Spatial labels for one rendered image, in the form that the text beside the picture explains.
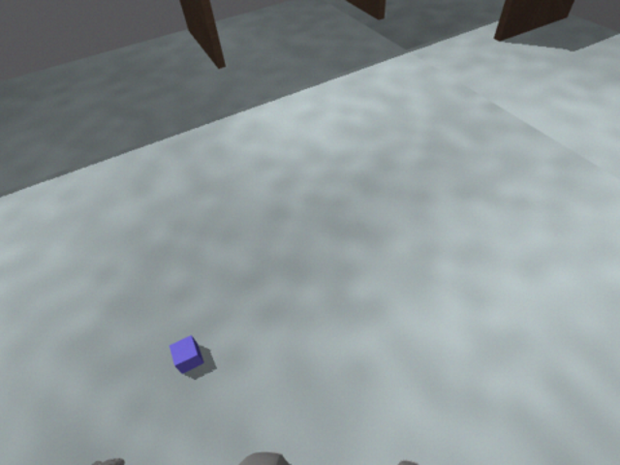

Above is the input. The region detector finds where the cube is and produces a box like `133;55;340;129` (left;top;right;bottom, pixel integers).
170;335;204;374

